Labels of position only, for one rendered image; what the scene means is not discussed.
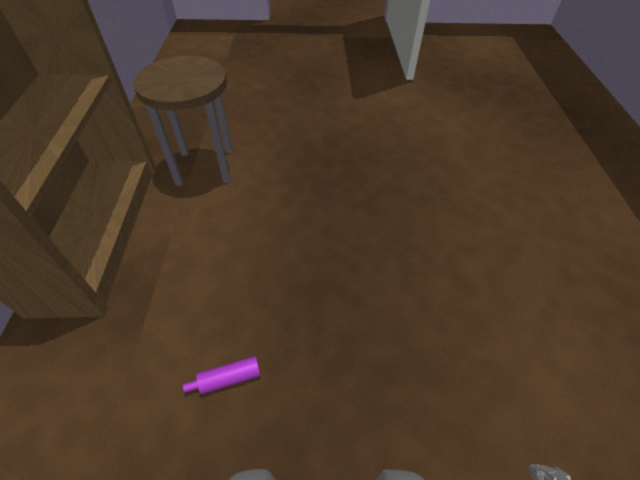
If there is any bookshelf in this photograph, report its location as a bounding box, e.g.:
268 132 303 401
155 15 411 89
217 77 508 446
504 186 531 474
0 0 157 318

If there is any stool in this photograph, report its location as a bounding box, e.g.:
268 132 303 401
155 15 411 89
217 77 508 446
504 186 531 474
133 56 232 186

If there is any right robot hand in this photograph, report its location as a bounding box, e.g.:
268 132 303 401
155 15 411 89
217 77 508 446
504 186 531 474
528 464 571 480

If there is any bottle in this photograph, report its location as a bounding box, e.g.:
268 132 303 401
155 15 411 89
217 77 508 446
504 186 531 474
183 356 261 394

